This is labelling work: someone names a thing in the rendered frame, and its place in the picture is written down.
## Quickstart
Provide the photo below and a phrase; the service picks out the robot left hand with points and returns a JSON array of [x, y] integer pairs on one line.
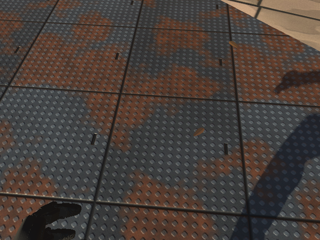
[[33, 227]]

